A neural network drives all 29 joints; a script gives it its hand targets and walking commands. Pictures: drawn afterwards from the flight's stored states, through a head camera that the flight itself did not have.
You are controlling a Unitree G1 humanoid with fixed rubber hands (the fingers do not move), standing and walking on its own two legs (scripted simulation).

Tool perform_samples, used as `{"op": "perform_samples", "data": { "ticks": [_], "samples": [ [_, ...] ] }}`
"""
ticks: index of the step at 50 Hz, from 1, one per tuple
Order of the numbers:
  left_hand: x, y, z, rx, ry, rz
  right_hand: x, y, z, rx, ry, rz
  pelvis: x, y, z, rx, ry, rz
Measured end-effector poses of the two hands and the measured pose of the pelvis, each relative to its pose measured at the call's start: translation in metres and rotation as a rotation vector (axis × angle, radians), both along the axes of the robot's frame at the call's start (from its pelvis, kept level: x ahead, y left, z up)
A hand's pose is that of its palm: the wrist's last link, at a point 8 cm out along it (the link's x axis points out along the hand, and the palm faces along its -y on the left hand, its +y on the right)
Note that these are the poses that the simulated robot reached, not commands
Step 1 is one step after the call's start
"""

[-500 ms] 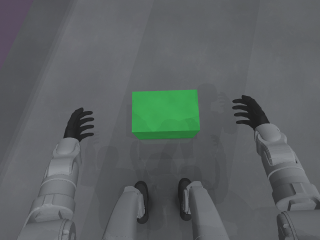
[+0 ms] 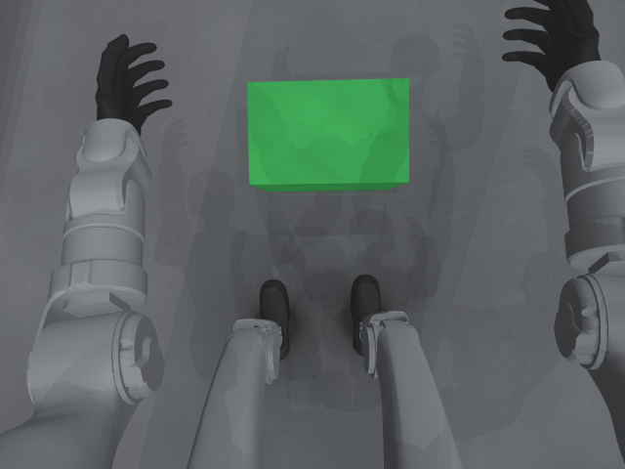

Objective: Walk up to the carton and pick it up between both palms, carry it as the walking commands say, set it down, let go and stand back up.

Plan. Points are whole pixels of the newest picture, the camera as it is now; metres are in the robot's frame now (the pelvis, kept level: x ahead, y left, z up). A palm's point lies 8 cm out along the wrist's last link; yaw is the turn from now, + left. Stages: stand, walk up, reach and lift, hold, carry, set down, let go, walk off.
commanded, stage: reach and lift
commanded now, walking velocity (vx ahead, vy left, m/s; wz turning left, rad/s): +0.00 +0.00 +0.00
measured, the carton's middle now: (327, 144) +0.53 -0.03 -0.56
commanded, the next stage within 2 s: none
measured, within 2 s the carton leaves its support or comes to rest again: neither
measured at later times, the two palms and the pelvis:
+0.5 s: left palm (154, 121) +0.51 +0.20 -0.21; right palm (512, 82) +0.53 -0.25 -0.20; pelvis -0.02 +0.00 -0.06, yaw +1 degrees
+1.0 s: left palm (195, 142) +0.51 +0.20 -0.36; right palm (463, 106) +0.54 -0.24 -0.34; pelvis -0.07 +0.00 -0.22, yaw +1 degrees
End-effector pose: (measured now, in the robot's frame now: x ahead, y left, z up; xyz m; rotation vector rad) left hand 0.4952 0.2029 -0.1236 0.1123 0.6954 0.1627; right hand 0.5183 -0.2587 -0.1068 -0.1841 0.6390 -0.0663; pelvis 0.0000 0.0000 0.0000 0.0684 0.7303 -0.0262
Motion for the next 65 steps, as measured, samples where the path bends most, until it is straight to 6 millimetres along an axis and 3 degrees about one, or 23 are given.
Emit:
{"op": "perform_samples", "data": {
  "ticks": [11, 18, 27, 35, 41, 45, 49, 65],
  "samples": [
    [0.029, -0.002, -0.01, -0.024, -0.041, 0.02, 0.028, 0.004, -0.014, 0.058, -0.034, -0.008, 0.005, 0.0, -0.005, 0.003, 0.072, 0.004],
    [0.026, 0.002, -0.04, -0.029, -0.027, 0.037, 0.024, 0.005, -0.048, 0.077, -0.015, -0.018, 0.002, 0.001, -0.023, 0.008, 0.152, 0.008],
    [0.013, 0.001, -0.097, -0.031, -0.043, 0.034, 0.012, 0.007, -0.107, 0.066, -0.019, -0.015, -0.025, 0.004, -0.07, 0.009, 0.132, 0.009],
    [0.019, -0.002, -0.145, -0.043, -0.055, 0.072, 0.023, -0.003, -0.141, 0.088, -0.078, -0.058, -0.051, 0.002, -0.126, 0.014, 0.01, 0.006],
    [0.022, -0.001, -0.189, -0.07, -0.054, 0.094, 0.024, -0.002, -0.189, 0.123, -0.075, -0.082, -0.064, -0.001, -0.163, 0.021, -0.112, 0.001],
    [0.017, -0.003, -0.215, -0.078, -0.042, 0.096, 0.023, 0.008, -0.218, 0.131, -0.062, -0.079, -0.065, -0.002, -0.192, 0.027, -0.115, 0.003],
    [0.016, -0.002, -0.229, -0.073, -0.041, 0.105, 0.024, 0.015, -0.233, 0.134, -0.066, -0.076, -0.067, -0.002, -0.214, 0.03, -0.136, 0.003],
    [0.012, 0.001, -0.31, -0.063, 0.04, 0.1, 0.017, 0.021, -0.318, 0.113, 0.025, -0.084, -0.06, 0.002, -0.275, 0.028, -0.148, 0.01]
  ]
}}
